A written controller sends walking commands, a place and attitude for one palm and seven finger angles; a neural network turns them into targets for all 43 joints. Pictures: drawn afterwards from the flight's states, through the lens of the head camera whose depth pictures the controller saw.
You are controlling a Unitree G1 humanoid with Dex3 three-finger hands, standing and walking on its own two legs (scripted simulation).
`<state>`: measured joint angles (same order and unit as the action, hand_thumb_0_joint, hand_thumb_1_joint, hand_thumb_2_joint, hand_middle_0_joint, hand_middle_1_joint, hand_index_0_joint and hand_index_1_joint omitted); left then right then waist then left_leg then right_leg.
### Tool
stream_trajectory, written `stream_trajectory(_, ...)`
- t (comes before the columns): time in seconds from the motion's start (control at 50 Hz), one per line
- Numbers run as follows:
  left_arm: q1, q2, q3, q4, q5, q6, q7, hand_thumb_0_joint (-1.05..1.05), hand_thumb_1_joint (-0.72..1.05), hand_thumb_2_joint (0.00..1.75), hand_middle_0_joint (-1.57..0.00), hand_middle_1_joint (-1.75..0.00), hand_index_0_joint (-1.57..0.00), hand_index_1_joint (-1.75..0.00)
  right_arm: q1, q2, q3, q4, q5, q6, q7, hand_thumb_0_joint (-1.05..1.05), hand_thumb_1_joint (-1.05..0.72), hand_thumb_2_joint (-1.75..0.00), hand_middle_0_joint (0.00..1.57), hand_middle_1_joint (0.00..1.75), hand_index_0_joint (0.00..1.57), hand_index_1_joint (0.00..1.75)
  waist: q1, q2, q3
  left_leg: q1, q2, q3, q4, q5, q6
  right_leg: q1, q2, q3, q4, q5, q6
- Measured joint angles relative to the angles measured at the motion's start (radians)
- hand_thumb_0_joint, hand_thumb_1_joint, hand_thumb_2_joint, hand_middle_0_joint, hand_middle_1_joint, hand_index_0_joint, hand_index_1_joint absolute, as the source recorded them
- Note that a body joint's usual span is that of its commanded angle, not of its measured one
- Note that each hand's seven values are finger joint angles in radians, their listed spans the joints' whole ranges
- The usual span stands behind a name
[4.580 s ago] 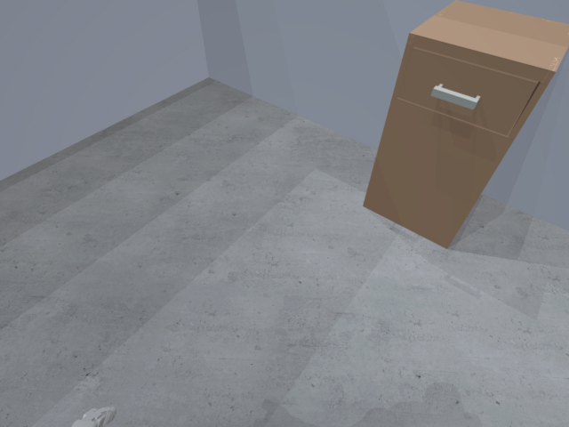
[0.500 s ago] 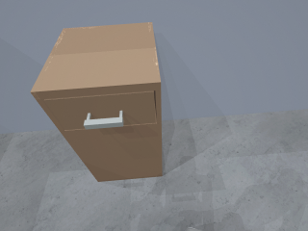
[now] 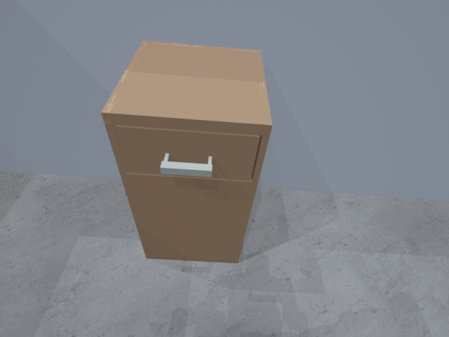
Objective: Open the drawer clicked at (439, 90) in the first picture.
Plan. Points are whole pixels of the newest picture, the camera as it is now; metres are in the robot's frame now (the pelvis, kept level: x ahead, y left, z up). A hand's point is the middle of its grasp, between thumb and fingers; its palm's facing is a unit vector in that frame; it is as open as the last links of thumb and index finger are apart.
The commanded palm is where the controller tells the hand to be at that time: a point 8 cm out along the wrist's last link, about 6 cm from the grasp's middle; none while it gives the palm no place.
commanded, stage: come to a stop and stand still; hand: left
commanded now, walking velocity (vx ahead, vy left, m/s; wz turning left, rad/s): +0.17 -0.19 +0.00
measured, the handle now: (187, 163) +0.57 +0.14 -0.07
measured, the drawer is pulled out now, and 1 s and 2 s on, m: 0.00 0.00 0.00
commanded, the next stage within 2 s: look again from close up in 1.02 s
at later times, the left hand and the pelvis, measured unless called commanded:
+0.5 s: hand out of the picture +0.05 +0.14 -0.16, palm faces -0.04 -0.97 -0.23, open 7.2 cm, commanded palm none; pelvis +0.01 -0.04 +0.01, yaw -2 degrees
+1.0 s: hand out of the picture +0.00 +0.08 -0.17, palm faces +0.05 -0.98 -0.19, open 7.3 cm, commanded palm none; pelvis +0.03 -0.08 +0.01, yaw -1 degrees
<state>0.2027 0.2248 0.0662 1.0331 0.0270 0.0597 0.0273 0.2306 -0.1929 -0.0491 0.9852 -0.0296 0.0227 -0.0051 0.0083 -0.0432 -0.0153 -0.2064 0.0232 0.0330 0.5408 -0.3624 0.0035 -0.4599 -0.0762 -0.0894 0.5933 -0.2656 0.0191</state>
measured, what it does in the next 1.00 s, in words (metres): steps on the spot: right foot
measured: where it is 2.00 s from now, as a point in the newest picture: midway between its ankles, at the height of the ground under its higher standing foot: outside the picture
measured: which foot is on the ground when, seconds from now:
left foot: down 0.00-1.00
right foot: up 0.00-0.44, down 0.46-1.00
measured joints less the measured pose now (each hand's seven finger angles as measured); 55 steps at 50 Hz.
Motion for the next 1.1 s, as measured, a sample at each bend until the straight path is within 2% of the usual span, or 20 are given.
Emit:
stream_trajectory(0.04,0.029,0.004,0.006,0.017,0.002,0.008,-0.011,0.0,0.9,0.9,-0.2,-0.3,-0.2,-0.3,0.045,0.026,0.019,0.02,-0.006,0.006,-0.007,0.0,-0.91,-0.9,0.2,0.3,0.19,0.3,-0.012,0.003,-0.02,0.013,0.004,-0.011,-0.056,0.059,0.006,-0.027,0.04,0.057,0.141,-0.033,0.005)
stream_trajectory(0.1,0.076,0.005,0.01,0.03,0.006,-0.008,-0.028,0.0,0.91,0.9,-0.2,-0.3,-0.2,-0.3,0.098,0.055,0.038,0.059,-0.003,0.003,-0.014,0.0,-0.91,-0.9,0.2,0.3,0.19,0.3,-0.006,0.011,-0.033,0.037,0.008,-0.018,-0.153,0.125,0.011,-0.041,0.082,0.098,0.334,0.0,0.013)
stream_trajectory(0.18,0.144,0.005,0.01,0.064,0.009,-0.019,-0.033,0.0,0.91,0.9,-0.2,-0.3,-0.2,-0.3,0.138,0.087,0.042,0.084,0.003,-0.018,-0.025,0.01,-0.9,-0.9,0.2,0.3,0.2,0.3,-0.006,-0.009,-0.031,0.055,-0.007,0.013,-0.221,0.157,0.016,-0.008,0.088,0.116,0.412,0.023,0.026)
stream_trajectory(0.28,0.162,-0.009,0.003,0.099,0.006,0.004,-0.034,0.0,0.91,0.9,-0.2,-0.3,-0.2,-0.3,0.169,0.105,0.038,0.107,-0.001,-0.038,-0.046,0.01,-0.9,-0.9,0.2,0.3,0.2,0.3,-0.036,-0.015,-0.004,0.058,-0.01,0.038,-0.23,0.156,0.017,0.058,0.073,0.097,0.336,-0.064,0.03)
stream_trajectory(0.36,0.112,-0.033,-0.01,0.093,-0.003,0.004,-0.032,0.0,0.91,0.9,-0.2,-0.3,-0.2,-0.3,0.178,0.098,0.031,0.136,-0.003,-0.031,-0.049,0.01,-0.9,-0.9,0.2,0.3,0.2,0.3,-0.058,0.004,0.027,0.047,0.005,0.037,-0.203,0.143,0.002,0.11,0.059,0.069,0.197,-0.141,0.02)
stream_trajectory(0.4,0.077,-0.048,-0.017,0.083,-0.008,-0.009,-0.03,0.0,0.91,0.9,-0.2,-0.3,-0.2,-0.3,0.179,0.089,0.027,0.153,-0.003,-0.025,-0.046,0.01,-0.9,-0.9,0.2,0.3,0.2,0.3,-0.065,0.017,0.036,0.035,0.011,0.034,-0.179,0.131,-0.01,0.145,0.055,0.06,0.096,-0.132,0.012)
stream_trajectory(0.44,0.047,-0.058,-0.021,0.073,-0.008,-0.026,-0.02,0.01,0.92,0.9,-0.2,-0.3,-0.2,-0.3,0.184,0.082,0.022,0.168,0.002,-0.021,-0.043,0.01,-0.9,-0.9,0.2,0.3,0.2,0.3,-0.065,0.024,0.037,0.02,0.013,0.033,-0.14,0.109,-0.027,0.199,0.051,0.051,-0.043,-0.036,0.007)
stream_trajectory(0.48,0.024,-0.06,-0.021,0.077,-0.009,-0.047,-0.007,0.01,0.94,0.9,-0.2,-0.3,-0.2,-0.3,0.183,0.072,0.02,0.184,0.01,-0.017,-0.039,0.01,-0.9,-0.9,0.2,0.3,0.2,0.3,-0.061,0.044,0.035,0.005,0.03,0.027,-0.084,0.075,-0.043,0.239,0.066,0.041,-0.108,-0.032,-0.026)
stream_trajectory(0.52,0.009,-0.069,-0.028,0.079,-0.011,-0.063,-0.003,0.01,0.94,0.9,-0.2,-0.3,-0.2,-0.3,0.179,0.058,0.019,0.19,0.013,-0.008,-0.037,0.01,-0.91,-0.9,0.2,0.3,0.2,0.3,-0.067,0.078,0.026,-0.005,0.045,0.01,-0.044,0.014,-0.032,0.258,0.087,0.019,-0.113,-0.047,-0.058)
stream_trajectory(0.56,0.002,-0.075,-0.032,0.073,-0.011,-0.075,0.003,0.01,0.95,0.9,-0.2,-0.3,-0.2,-0.3,0.169,0.054,0.02,0.188,0.011,0.003,-0.036,0.01,-0.91,-0.9,0.2,0.3,0.2,0.3,-0.062,0.087,0.015,-0.022,0.046,0.006,0.011,-0.04,-0.025,0.28,0.096,0.004,-0.129,-0.048,-0.075)
stream_trajectory(0.62,-0.01,-0.08,-0.035,0.068,-0.015,-0.086,0.013,0.0,0.95,0.9,-0.2,-0.3,-0.2,-0.3,0.13,0.053,0.023,0.179,0.014,0.004,-0.039,0.01,-0.91,-0.9,0.2,0.3,0.19,0.3,-0.051,0.091,0.019,-0.035,0.049,0.005,0.053,-0.042,-0.022,0.311,0.114,-0.011,-0.15,-0.044,-0.091)
stream_trajectory(0.7,-0.009,-0.084,-0.038,0.075,-0.022,-0.084,0.02,0.0,0.96,0.9,-0.2,-0.3,-0.2,-0.3,0.07,0.053,0.027,0.165,0.015,-0.006,-0.043,0.01,-0.91,-0.9,0.2,0.3,0.19,0.3,-0.039,0.096,0.032,-0.01,0.058,0.001,-0.015,0.082,-0.028,0.337,0.143,-0.026,-0.139,-0.062,-0.104)
stream_trajectory(0.76,0.012,-0.07,-0.036,0.09,-0.024,-0.072,0.023,-0.01,0.97,0.9,-0.2,-0.3,-0.2,-0.3,0.035,0.063,0.035,0.166,0.01,-0.009,-0.05,0.01,-0.92,-0.9,0.2,0.3,0.19,0.3,-0.028,0.06,0.023,0.029,0.052,0.014,-0.055,0.082,-0.056,0.357,0.136,-0.015,-0.147,-0.069,-0.105)
stream_trajectory(0.8,0.028,-0.069,-0.038,0.097,-0.023,-0.067,0.02,-0.01,0.97,0.9,-0.2,-0.3,-0.2,-0.3,0.022,0.052,0.035,0.166,0.012,-0.009,-0.051,0.02,-0.93,-0.9,0.2,0.3,0.19,0.3,-0.019,0.053,0.02,0.044,0.051,0.018,-0.079,0.084,-0.063,0.367,0.137,-0.012,-0.164,-0.063,-0.105)
stream_trajectory(0.94,0.085,-0.097,-0.055,0.118,-0.021,-0.067,0.015,0.0,0.93,0.9,-0.2,-0.3,-0.2,-0.3,-0.012,0.026,0.038,0.149,0.019,-0.008,-0.05,0.01,-0.93,-0.9,0.2,0.3,0.19,0.3,-0.002,0.058,0.049,0.062,0.058,0.025,-0.121,0.103,-0.065,0.385,0.146,-0.004,-0.212,-0.037,-0.109)
stream_trajectory(1.1,0.133,-0.124,-0.064,0.141,-0.019,-0.067,0.015,0.0,0.91,0.9,-0.2,-0.3,-0.2,-0.3,-0.003,0.035,0.044,0.157,0.02,-0.003,-0.051,0.01,-0.92,-0.9,0.2,0.3,0.19,0.3,0.006,0.057,0.05,0.078,0.056,0.032,-0.14,0.107,-0.063,0.4,0.145,0.002,-0.232,-0.031,-0.106)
